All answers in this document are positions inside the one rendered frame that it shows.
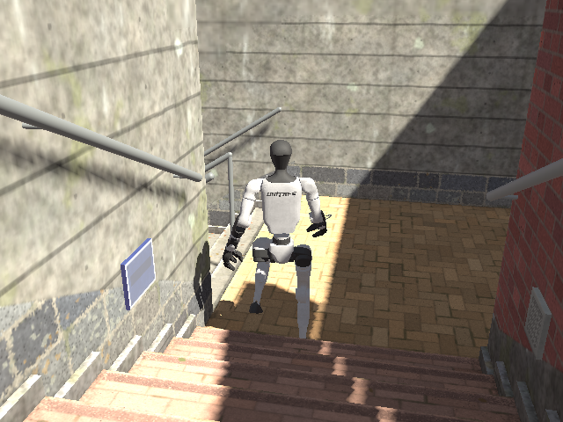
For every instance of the stairs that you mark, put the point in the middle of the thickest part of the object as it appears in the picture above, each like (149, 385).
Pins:
(221, 276)
(220, 375)

